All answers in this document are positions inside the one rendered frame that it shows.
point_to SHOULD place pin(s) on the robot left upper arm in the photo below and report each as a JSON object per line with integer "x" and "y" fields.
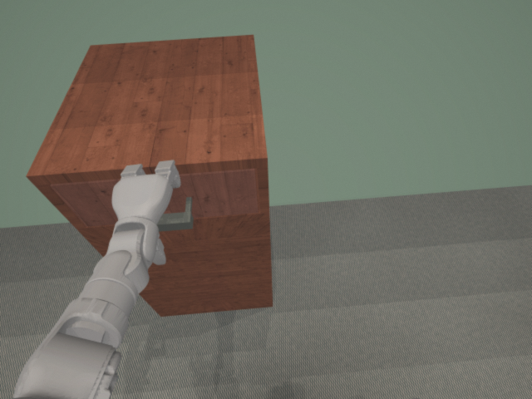
{"x": 73, "y": 368}

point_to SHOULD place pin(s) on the left robot forearm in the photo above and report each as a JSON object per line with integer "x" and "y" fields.
{"x": 101, "y": 312}

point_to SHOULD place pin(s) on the drawer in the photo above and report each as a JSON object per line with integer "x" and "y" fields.
{"x": 213, "y": 194}

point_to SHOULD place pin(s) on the robot left hand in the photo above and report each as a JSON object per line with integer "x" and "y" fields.
{"x": 146, "y": 196}

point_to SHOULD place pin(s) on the cabinet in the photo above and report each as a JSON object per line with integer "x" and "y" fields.
{"x": 195, "y": 101}

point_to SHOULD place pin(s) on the handle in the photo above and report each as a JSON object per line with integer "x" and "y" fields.
{"x": 177, "y": 221}

